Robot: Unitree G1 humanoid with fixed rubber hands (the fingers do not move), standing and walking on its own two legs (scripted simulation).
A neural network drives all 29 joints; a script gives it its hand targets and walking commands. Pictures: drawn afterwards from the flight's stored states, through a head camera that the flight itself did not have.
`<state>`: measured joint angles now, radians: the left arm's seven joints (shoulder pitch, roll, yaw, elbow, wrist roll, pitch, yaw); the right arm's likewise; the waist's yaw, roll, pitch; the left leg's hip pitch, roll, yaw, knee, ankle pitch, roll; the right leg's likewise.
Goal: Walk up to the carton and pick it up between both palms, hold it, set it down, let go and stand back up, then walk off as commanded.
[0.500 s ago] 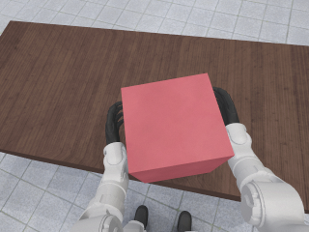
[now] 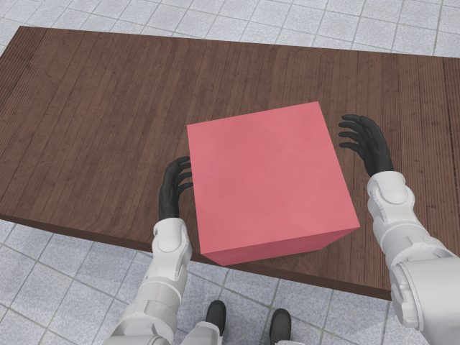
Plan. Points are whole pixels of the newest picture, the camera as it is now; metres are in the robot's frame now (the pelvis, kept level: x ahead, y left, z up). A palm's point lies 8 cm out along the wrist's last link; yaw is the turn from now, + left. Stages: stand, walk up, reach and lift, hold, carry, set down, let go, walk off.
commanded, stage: set down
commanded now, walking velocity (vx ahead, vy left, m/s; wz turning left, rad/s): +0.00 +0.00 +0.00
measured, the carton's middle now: (262, 196) +0.38 +0.03 -0.07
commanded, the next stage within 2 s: none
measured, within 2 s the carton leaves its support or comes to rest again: neither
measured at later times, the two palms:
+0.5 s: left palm (171, 240) +0.27 +0.17 -0.04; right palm (411, 225) +0.36 -0.22 -0.06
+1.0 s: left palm (170, 269) +0.22 +0.16 -0.04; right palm (438, 274) +0.29 -0.25 -0.06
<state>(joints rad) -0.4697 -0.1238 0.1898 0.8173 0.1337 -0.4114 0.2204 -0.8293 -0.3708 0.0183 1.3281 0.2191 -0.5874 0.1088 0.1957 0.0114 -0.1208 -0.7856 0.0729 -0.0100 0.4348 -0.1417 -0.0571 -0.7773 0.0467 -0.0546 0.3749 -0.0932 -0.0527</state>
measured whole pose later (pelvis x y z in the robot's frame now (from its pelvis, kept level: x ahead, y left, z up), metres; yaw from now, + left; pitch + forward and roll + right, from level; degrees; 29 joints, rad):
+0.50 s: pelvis -0.02 +0.00 +0.00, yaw +0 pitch +26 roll -1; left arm -0.24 -0.12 0.10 0.62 0.13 -0.42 0.22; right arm -0.59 -0.42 0.06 1.33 0.30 -0.67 0.20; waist 0.14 0.00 -0.12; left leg -0.79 0.08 -0.01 0.45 -0.12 -0.05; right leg -0.78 0.05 -0.05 0.39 -0.07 -0.05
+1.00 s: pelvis -0.02 +0.00 +0.00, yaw +0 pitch +23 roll +0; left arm -0.02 -0.12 0.03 0.48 0.13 -0.40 0.26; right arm -0.35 -0.43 0.06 1.25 0.34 -0.72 0.26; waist 0.11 -0.02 -0.12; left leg -0.72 0.08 -0.01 0.46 -0.14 -0.05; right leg -0.72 0.05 -0.05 0.42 -0.10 -0.05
